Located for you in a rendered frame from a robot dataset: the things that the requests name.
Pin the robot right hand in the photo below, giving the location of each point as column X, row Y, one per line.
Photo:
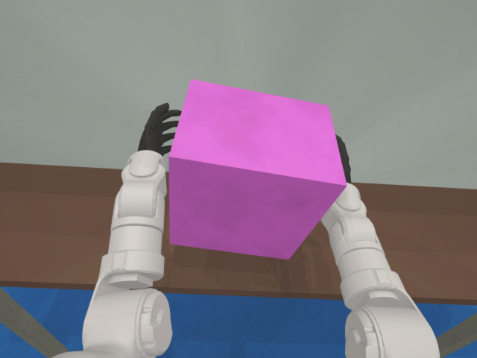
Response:
column 344, row 159

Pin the left robot forearm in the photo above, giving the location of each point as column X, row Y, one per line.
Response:
column 134, row 259

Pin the robot left hand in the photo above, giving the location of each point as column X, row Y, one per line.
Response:
column 152, row 138

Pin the table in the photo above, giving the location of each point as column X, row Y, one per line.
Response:
column 55, row 226

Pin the carton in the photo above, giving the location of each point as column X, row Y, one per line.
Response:
column 250, row 172

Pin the right robot forearm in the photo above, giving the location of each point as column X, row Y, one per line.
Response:
column 367, row 279

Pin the left robot upper arm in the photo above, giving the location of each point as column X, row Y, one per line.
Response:
column 126, row 324

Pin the right robot upper arm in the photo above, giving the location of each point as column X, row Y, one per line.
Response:
column 388, row 332

